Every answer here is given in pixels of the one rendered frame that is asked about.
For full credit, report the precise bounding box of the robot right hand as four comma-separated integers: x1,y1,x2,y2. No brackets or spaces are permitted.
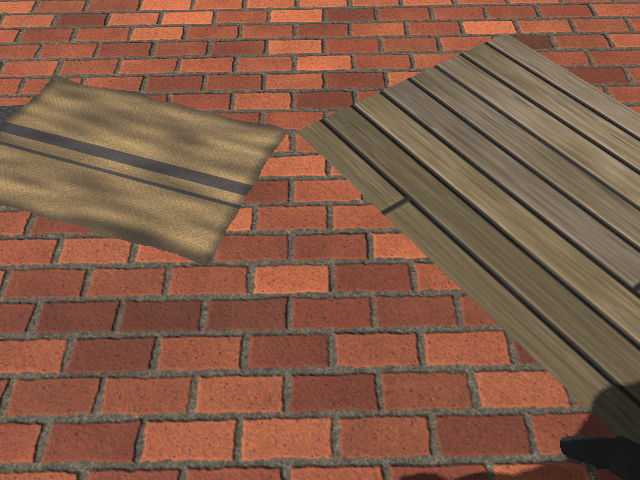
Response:
560,435,640,480

